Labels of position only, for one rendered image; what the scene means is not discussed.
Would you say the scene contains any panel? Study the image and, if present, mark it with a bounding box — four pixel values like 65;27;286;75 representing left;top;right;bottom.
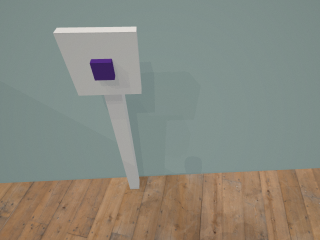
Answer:
53;26;142;190

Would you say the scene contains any button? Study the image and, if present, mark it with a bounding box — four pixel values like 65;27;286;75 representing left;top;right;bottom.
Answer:
90;59;115;81

